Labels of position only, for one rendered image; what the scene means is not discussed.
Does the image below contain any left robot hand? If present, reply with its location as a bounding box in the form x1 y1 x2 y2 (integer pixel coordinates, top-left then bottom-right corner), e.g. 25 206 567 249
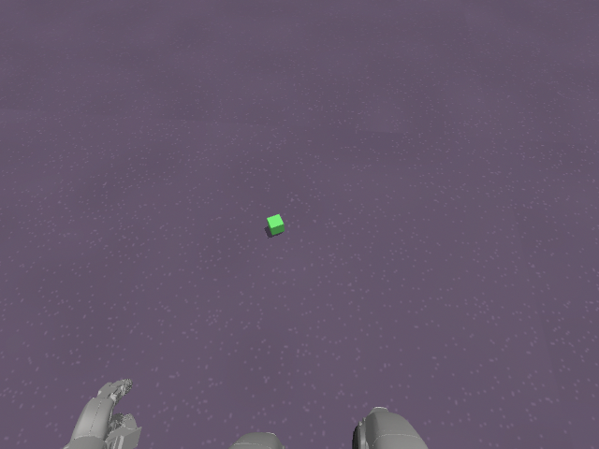
70 379 142 449

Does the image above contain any cube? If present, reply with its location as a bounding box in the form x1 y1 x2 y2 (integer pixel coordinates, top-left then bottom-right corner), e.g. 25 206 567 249
267 214 285 235

